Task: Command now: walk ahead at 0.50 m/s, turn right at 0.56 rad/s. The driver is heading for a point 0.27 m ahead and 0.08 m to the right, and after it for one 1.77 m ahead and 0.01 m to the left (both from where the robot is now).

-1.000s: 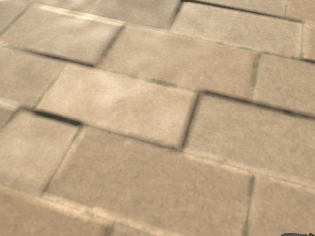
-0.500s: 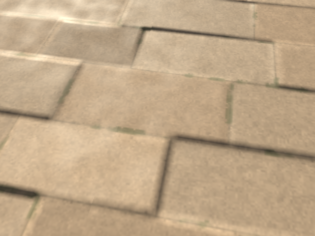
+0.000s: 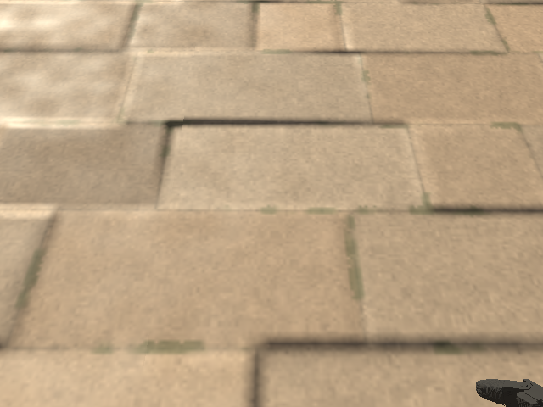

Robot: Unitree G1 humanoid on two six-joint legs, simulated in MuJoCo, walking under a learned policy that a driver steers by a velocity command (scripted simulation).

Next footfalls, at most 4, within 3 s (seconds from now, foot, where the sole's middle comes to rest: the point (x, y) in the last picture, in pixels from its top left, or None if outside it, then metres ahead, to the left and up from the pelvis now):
0.44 right None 0.36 -0.18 -0.76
0.98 left None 0.42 0.04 -0.76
1.44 right None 0.48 -0.17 -0.76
1.74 left None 0.38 0.06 -0.76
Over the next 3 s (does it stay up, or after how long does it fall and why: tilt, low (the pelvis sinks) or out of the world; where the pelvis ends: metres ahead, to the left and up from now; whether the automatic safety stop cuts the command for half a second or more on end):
stays up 0.93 0.03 0.00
